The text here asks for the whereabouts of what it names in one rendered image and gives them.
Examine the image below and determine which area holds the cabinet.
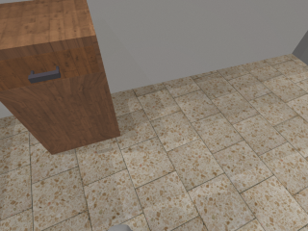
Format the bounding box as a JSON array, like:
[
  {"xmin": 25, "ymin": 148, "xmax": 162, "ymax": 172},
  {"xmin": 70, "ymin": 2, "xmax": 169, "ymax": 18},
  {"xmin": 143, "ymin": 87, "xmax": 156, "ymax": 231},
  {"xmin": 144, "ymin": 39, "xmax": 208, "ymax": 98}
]
[{"xmin": 0, "ymin": 0, "xmax": 121, "ymax": 155}]

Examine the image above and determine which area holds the handle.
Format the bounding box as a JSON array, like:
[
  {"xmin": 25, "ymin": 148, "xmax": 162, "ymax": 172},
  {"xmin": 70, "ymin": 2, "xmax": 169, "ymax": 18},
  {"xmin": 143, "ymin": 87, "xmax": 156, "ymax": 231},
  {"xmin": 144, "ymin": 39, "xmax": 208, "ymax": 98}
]
[{"xmin": 28, "ymin": 66, "xmax": 62, "ymax": 84}]

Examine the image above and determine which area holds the drawer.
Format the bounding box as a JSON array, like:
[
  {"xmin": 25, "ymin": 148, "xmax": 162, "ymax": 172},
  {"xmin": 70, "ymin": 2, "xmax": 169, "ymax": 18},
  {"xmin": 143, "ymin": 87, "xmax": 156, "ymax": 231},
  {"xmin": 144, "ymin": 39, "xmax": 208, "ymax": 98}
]
[{"xmin": 0, "ymin": 45, "xmax": 100, "ymax": 91}]

